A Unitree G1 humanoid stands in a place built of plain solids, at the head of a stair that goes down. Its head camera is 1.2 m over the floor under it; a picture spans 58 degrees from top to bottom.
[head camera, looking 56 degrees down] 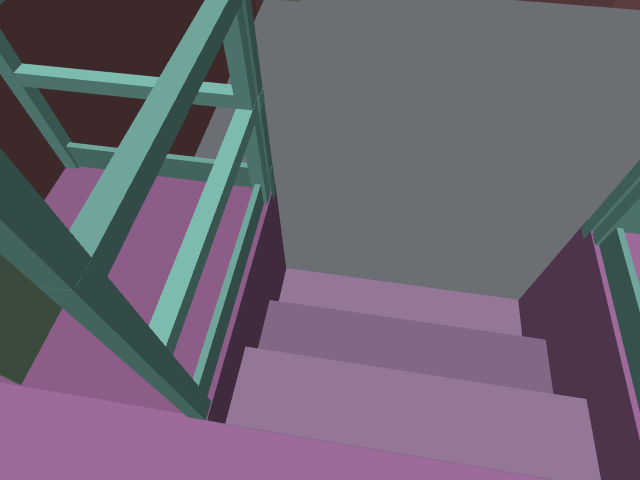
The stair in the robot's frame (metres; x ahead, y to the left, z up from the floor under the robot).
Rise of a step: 0.21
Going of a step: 0.28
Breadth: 1.12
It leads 9 degrees to the right of straight ahead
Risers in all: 4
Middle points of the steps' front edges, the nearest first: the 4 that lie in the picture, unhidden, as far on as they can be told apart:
0.16 -0.25 0.00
0.44 -0.29 -0.21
0.71 -0.34 -0.42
0.99 -0.38 -0.63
